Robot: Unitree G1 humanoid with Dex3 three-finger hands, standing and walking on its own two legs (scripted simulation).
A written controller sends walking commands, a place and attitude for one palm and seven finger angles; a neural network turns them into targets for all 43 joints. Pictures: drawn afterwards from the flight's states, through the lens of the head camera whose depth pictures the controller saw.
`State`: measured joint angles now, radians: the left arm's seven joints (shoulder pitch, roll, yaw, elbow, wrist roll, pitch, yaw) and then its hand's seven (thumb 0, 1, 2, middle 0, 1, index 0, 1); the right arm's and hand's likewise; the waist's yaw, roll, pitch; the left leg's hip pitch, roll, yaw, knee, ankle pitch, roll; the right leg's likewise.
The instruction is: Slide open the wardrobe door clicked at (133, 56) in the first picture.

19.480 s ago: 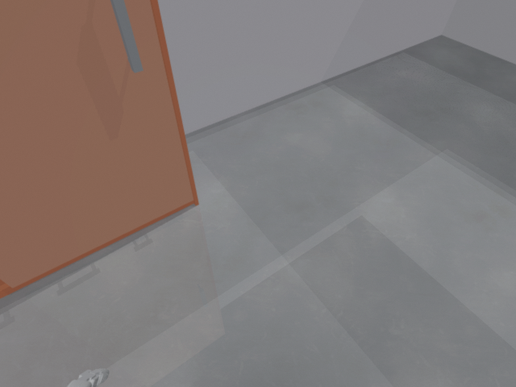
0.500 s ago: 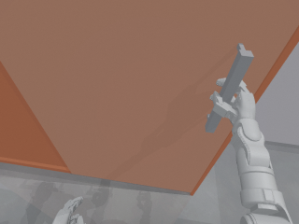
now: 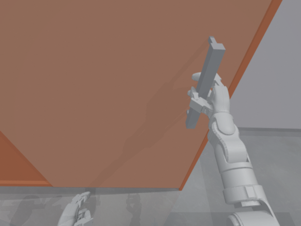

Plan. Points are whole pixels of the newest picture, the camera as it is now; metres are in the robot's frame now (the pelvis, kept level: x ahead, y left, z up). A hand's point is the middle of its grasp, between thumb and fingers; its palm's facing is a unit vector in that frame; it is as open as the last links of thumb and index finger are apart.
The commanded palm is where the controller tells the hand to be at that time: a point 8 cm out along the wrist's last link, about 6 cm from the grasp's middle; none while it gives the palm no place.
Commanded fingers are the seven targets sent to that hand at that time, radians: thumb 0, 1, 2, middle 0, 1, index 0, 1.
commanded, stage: tug the door sideways, standing still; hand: right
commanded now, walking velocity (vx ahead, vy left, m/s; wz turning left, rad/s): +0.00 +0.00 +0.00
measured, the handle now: (199, 88) +0.45 -0.11 +0.15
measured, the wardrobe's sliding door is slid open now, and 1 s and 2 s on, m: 0.00 0.03 0.17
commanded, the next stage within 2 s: step sideways, sliding the door along in 0.46 s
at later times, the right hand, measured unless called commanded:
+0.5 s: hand (185, 100) +0.39 -0.06 +0.16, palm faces +0.01 +1.00 -0.04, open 6.1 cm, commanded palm +0.37 -0.06 +0.16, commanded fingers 0.00 -0.90 -0.90 0.45 1.40 0.45 1.40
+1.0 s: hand (181, 100) +0.40 -0.05 +0.15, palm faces +0.03 +1.00 -0.08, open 6.2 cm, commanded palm +0.38 -0.07 +0.16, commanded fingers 0.00 -0.90 -0.90 0.45 1.40 0.45 1.40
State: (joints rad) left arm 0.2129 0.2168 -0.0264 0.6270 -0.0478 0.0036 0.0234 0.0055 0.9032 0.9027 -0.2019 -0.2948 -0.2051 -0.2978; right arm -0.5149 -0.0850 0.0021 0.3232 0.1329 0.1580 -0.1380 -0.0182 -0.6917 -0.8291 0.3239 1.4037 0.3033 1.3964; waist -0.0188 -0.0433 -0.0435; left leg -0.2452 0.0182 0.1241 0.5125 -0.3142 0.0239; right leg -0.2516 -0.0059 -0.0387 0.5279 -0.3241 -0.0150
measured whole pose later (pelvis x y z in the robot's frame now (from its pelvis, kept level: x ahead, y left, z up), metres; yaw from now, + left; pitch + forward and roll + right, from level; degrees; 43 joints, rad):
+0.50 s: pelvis -0.01 -0.01 +0.00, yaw -1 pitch +3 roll +0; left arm 0.24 0.22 -0.02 0.66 -0.04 -0.01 0.00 0.01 0.90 0.90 -0.20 -0.29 -0.20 -0.30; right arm -0.60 -0.04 0.09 0.43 0.12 0.11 -0.21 -0.03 -0.71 -0.79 0.33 1.40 0.27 1.40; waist -0.02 -0.04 -0.03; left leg -0.27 0.03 0.13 0.53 -0.31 0.02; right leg -0.28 0.01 -0.02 0.55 -0.32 -0.02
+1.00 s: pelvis -0.02 +0.05 -0.01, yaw -1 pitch -1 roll -1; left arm 0.15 0.20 0.01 0.68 -0.03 0.02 0.08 0.01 0.90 0.90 -0.20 -0.29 -0.21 -0.30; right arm -0.61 -0.15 0.01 0.35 0.09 -0.09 -0.10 -0.08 -0.65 -0.85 0.45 1.40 0.27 1.40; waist -0.03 -0.01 0.17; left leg -0.23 -0.04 0.12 0.57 -0.33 0.10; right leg -0.40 -0.03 -0.03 0.98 -0.49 0.00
